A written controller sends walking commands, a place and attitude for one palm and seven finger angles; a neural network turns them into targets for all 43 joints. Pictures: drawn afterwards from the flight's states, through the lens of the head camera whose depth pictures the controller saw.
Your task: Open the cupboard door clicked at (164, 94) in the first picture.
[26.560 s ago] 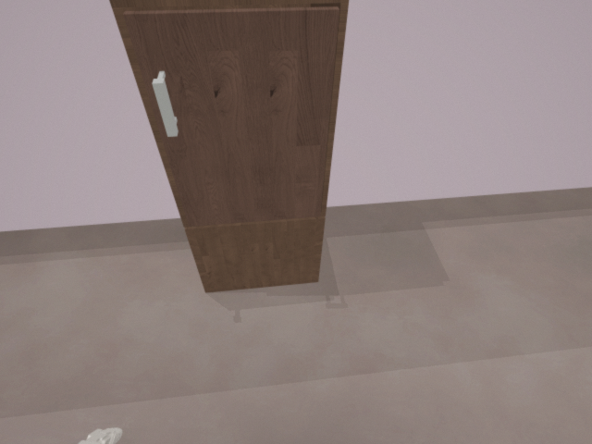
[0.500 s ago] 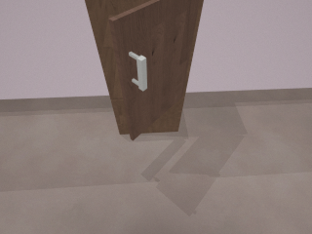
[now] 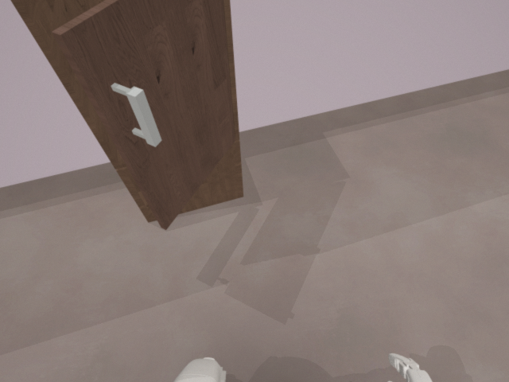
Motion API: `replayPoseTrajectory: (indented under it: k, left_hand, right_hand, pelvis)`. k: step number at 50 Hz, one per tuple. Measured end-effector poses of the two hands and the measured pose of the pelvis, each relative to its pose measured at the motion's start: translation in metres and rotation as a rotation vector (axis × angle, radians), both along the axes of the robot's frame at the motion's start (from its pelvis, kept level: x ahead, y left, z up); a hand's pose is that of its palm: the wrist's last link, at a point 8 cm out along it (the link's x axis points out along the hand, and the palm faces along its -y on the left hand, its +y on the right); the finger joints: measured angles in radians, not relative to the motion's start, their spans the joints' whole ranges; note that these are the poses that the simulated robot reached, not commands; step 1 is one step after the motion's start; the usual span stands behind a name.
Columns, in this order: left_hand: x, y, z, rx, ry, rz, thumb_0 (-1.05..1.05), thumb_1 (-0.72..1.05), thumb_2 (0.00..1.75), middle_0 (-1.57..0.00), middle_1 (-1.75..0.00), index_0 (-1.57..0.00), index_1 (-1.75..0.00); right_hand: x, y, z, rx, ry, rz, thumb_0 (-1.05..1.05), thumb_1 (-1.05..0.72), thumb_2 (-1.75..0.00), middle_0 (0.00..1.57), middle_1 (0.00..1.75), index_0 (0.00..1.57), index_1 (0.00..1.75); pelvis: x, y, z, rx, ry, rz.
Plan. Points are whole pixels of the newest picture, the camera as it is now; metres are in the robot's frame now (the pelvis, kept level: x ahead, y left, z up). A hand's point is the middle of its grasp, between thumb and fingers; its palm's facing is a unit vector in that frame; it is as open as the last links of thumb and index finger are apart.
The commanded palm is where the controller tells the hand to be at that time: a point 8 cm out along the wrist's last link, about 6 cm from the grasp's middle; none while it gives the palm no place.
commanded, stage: walk to a spot facing it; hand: left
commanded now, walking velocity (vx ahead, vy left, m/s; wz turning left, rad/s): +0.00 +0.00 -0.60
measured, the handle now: (137, 115) +0.53 +0.27 +0.07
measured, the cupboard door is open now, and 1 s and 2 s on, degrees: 44 44 44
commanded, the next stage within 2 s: none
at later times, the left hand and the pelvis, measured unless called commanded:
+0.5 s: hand (161, 364) +0.15 +0.19 -0.17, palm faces -0.28 -0.92 -0.29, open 7.4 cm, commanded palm none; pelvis -0.01 +0.00 -0.02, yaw -18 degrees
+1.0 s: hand (196, 328) +0.21 +0.14 -0.16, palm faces -0.57 -0.80 -0.18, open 7.4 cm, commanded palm none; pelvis +0.02 +0.02 +0.00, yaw -36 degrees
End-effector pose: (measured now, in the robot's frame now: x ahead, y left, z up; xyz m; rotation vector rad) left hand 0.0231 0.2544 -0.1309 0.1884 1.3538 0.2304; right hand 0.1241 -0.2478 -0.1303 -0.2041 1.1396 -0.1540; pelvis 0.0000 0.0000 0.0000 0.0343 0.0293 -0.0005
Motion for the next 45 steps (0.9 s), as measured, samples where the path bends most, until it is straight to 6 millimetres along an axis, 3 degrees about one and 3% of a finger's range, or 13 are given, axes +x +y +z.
replayPoseTrajectory:
  k: [6, 12, 18, 23, 30, 35, 39, 45]
  left_hand:
    - [0.021, 0.020, -0.019, -0.032, -0.026, -0.046, 0.00, 0.90, 0.90, -0.20, -0.30, -0.20, -0.30]
    - [0.063, 0.029, -0.017, -0.048, -0.089, -0.127, 0.00, 0.91, 0.90, -0.20, -0.30, -0.20, -0.30]
    - [0.106, 0.011, -0.003, -0.041, -0.136, -0.258, 0.00, 0.91, 0.90, -0.20, -0.30, -0.20, -0.30]
    - [0.131, -0.013, -0.005, 0.003, -0.174, -0.370, 0.00, 0.91, 0.90, -0.20, -0.30, -0.20, -0.30]
    - [0.132, -0.031, -0.003, -0.008, -0.109, -0.460, 0.00, 0.91, 0.90, -0.20, -0.30, -0.20, -0.30]
    - [0.143, -0.034, -0.014, -0.054, -0.083, -0.517, 0.00, 0.91, 0.90, -0.20, -0.30, -0.20, -0.30]
    - [0.162, -0.034, -0.028, -0.092, -0.085, -0.545, 0.00, 0.91, 0.90, -0.20, -0.30, -0.20, -0.30]
    - [0.192, -0.046, -0.014, -0.122, -0.111, -0.604, 0.00, 0.91, 0.90, -0.20, -0.30, -0.20, -0.30]
  right_hand:
    - [0.001, 0.016, 0.007, -0.036, -0.084, -0.033, 0.01, -0.91, -0.90, 0.20, 0.30, 0.20, 0.30]
    - [-0.048, 0.021, 0.012, -0.061, -0.001, -0.070, 0.00, -0.91, -0.90, 0.20, 0.30, 0.20, 0.30]
    - [-0.105, 0.006, 0.001, -0.039, 0.081, -0.187, 0.01, -0.90, -0.90, 0.21, 0.30, 0.20, 0.30]
    - [-0.147, -0.019, -0.024, -0.018, 0.122, -0.314, 0.01, -0.90, -0.90, 0.21, 0.30, 0.20, 0.30]
    - [-0.164, -0.026, -0.004, -0.031, 0.106, -0.420, 0.01, -0.91, -0.90, 0.20, 0.30, 0.20, 0.30]
    - [-0.163, -0.012, 0.006, -0.052, 0.058, -0.477, 0.01, -0.91, -0.90, 0.20, 0.30, 0.19, 0.30]
    - [-0.170, 0.008, 0.004, -0.080, 0.047, -0.503, 0.01, -0.91, -0.90, 0.20, 0.30, 0.20, 0.30]
    - [-0.199, 0.040, 0.014, -0.043, 0.121, -0.549, 0.01, -0.91, -0.90, 0.20, 0.30, 0.20, 0.30]
  pelvis:
    - [-0.001, 0.021, -0.011, -0.045, 0.009, -0.061]
    - [-0.004, 0.024, -0.005, -0.054, -0.014, -0.124]
    - [-0.005, 0.017, -0.005, -0.069, -0.013, -0.208]
    - [-0.006, 0.003, -0.021, -0.045, -0.017, -0.283]
    - [-0.008, 0.005, -0.007, -0.020, -0.017, -0.377]
    - [-0.002, 0.018, -0.008, -0.028, -0.009, -0.437]
    - [0.005, 0.031, -0.016, -0.060, 0.001, -0.475]
    - [0.010, 0.031, -0.002, -0.074, 0.009, -0.547]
